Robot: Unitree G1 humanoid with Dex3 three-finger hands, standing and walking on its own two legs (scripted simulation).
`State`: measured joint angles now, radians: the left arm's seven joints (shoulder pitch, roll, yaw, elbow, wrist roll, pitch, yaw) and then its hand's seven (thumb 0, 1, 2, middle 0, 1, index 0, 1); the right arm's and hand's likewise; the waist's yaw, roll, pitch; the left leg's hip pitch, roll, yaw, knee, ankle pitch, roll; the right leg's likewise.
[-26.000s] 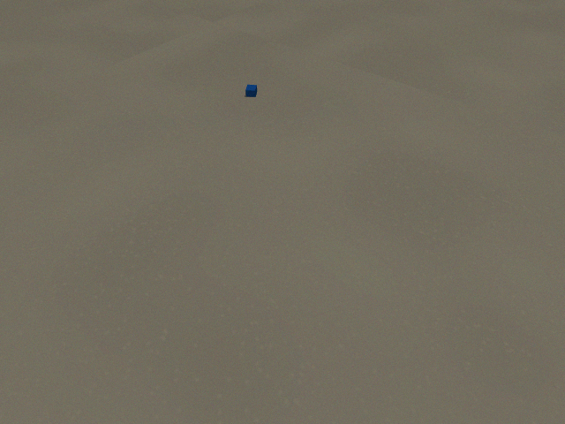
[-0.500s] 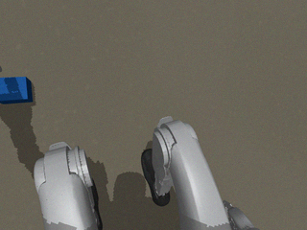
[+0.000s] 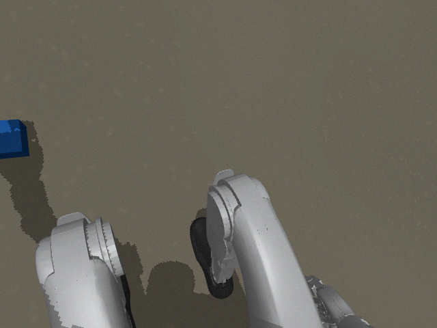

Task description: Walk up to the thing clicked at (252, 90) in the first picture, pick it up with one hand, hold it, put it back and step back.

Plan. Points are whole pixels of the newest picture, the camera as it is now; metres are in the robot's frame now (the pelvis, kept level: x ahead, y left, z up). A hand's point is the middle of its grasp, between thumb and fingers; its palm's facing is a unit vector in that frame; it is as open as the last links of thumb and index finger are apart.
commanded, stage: rest palm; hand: left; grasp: from above
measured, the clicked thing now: (1, 140) +0.49 +0.30 -0.30
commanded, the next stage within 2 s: close in 1.44 s
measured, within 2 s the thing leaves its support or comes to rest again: neither
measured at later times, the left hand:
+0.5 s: hand out of the picture +0.48 +0.29 -0.24, palm faces -0.45 -0.04 -0.89, open 13.8 cm
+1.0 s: hand out of the picture +0.48 +0.30 -0.26, palm faces -0.49 -0.08 -0.87, open 13.8 cm
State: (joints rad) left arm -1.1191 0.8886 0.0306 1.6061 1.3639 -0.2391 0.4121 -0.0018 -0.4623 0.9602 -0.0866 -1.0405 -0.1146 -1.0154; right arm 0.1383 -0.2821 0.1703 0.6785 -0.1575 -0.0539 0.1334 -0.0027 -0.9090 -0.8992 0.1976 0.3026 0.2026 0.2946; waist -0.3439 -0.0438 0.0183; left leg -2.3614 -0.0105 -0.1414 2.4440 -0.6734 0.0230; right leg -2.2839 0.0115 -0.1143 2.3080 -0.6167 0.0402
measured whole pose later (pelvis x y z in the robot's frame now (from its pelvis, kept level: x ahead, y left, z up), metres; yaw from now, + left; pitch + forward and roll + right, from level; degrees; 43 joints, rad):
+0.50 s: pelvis +0.01 +0.00 -0.01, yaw -3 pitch +30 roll -13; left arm -1.05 1.00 0.07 1.64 1.43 -0.35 0.56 0.00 -0.46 0.99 -0.10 -0.98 -0.11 -0.98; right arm 0.13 -0.31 0.24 0.66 -0.22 -0.10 0.17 0.00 -0.90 -0.90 0.20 0.30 0.20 0.29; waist -0.38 -0.11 0.08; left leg -2.35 0.00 -0.20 2.53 -0.74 0.02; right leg -2.26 0.03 -0.16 2.35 -0.64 0.04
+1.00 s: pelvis +0.00 +0.00 -0.02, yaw -4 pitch +28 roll -15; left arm -1.04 1.06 0.10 1.64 1.37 -0.33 0.51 0.00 -0.46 0.97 -0.10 -0.98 -0.11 -0.98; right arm 0.14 -0.32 0.30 0.63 -0.24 -0.14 0.19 0.00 -0.90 -0.90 0.20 0.30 0.20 0.29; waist -0.39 -0.14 0.16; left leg -2.35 0.00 -0.23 2.55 -0.73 0.01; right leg -2.25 0.04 -0.19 2.35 -0.63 0.05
